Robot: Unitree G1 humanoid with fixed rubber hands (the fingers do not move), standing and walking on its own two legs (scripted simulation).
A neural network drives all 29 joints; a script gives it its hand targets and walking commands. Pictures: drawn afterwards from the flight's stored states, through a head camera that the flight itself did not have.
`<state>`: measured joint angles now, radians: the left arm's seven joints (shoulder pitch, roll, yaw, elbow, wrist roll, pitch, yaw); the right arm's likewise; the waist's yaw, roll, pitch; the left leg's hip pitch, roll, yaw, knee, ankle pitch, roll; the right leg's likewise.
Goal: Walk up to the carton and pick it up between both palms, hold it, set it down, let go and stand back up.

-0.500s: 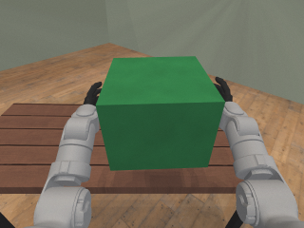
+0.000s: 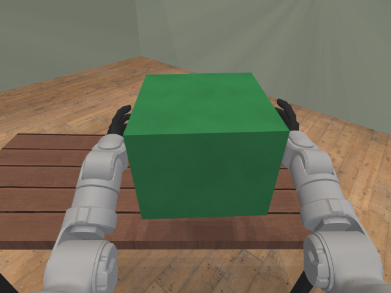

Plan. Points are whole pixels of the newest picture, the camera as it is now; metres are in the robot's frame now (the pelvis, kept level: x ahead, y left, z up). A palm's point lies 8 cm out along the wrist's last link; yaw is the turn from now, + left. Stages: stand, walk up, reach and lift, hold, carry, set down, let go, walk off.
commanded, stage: hold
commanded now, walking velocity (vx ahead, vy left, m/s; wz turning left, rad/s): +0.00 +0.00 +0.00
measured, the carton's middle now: (201, 139) +0.41 +0.00 +0.17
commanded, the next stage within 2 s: set down in 0.72 s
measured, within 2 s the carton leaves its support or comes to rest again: neither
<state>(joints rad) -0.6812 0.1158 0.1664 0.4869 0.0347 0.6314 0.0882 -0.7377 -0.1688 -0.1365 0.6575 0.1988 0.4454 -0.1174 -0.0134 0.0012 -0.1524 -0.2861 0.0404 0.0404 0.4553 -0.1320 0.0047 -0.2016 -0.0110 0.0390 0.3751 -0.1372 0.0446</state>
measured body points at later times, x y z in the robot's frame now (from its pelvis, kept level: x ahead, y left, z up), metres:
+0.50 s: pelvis +0.00 +0.00 +0.00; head -0.07 +0.01 +0.44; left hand +0.38 +0.18 +0.19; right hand +0.39 -0.18 +0.20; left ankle +0.07 +0.11 -0.74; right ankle +0.04 -0.16 -0.74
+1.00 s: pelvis +0.00 +0.00 +0.00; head -0.07 +0.01 +0.45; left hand +0.38 +0.19 +0.19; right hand +0.39 -0.17 +0.21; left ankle +0.07 +0.11 -0.74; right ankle +0.04 -0.16 -0.74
